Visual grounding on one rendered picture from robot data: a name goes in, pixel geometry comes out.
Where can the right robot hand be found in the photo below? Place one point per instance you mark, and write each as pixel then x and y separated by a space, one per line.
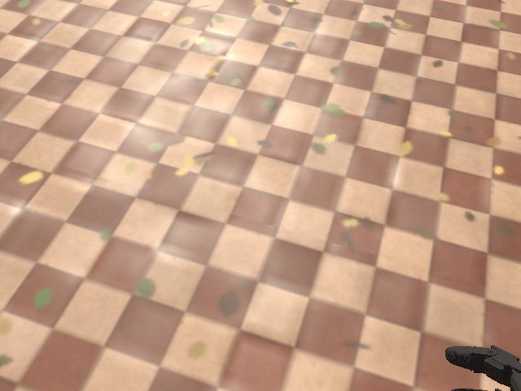
pixel 496 363

